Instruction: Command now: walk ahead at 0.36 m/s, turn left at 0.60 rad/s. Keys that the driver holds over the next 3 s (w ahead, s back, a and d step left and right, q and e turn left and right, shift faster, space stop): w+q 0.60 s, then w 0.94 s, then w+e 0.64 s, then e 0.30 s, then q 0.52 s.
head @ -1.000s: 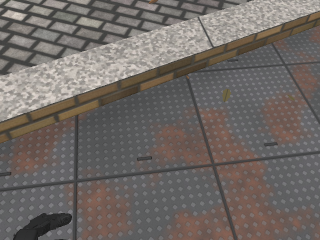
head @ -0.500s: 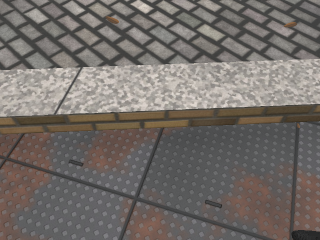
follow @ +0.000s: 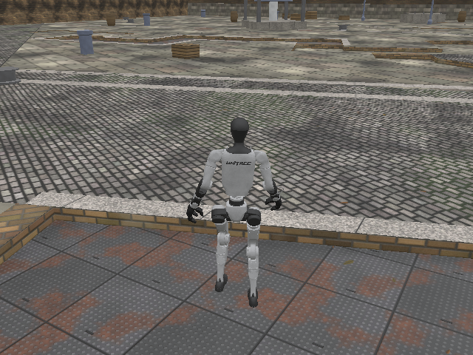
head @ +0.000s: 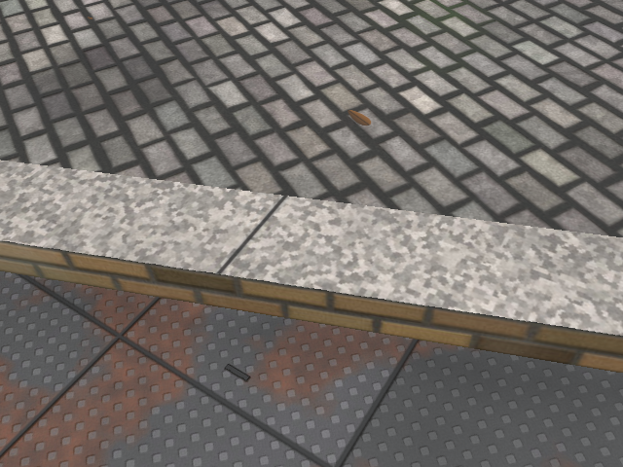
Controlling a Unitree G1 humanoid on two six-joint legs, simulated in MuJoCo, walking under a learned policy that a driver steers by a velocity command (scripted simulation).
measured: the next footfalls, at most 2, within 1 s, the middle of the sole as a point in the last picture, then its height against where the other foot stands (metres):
left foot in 0.40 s outside the picture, level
right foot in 0.86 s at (281, 451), level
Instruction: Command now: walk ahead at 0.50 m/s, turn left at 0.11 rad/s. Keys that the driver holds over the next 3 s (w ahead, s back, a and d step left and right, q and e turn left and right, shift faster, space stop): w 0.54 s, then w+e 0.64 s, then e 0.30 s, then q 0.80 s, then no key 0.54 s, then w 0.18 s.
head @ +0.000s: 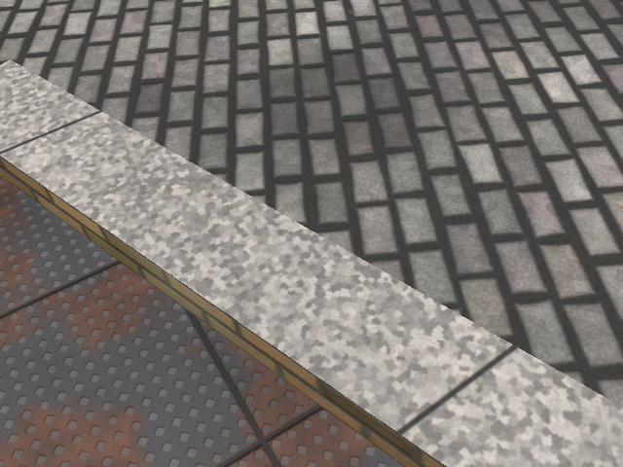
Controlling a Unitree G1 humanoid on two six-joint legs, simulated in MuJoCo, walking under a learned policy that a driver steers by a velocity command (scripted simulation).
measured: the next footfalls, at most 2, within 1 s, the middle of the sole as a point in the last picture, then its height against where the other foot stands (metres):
left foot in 0.38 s outside the picture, level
right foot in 1.00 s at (368, 339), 0.14 m higher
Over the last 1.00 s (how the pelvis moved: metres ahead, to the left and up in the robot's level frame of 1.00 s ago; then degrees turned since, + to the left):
0.46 0.19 0.00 28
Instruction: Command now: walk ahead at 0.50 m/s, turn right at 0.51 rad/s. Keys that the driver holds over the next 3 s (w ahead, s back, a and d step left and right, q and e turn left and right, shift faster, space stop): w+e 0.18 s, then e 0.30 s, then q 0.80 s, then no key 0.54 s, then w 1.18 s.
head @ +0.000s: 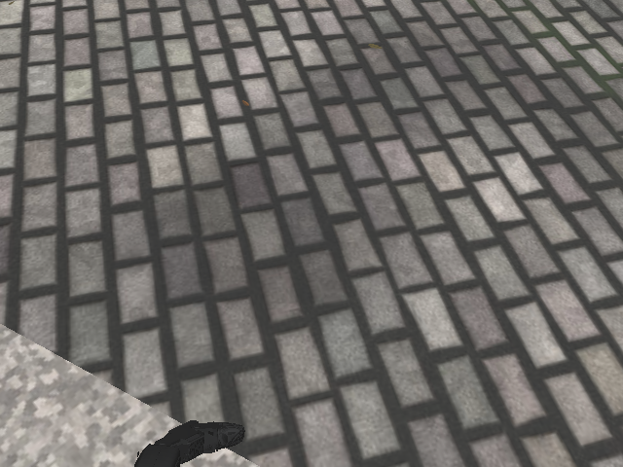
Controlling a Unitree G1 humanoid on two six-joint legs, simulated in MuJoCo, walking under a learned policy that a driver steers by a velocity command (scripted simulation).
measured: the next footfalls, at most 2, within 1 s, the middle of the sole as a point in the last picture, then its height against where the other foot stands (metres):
left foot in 0.44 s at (282, 428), level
right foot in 0.68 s outside the picture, level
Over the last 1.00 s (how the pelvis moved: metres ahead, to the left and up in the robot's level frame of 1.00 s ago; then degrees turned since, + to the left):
0.54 0.01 0.00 -11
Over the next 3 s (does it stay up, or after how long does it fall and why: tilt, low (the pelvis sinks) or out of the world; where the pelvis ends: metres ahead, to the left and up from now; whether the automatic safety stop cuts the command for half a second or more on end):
stays up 0.83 0.07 0.14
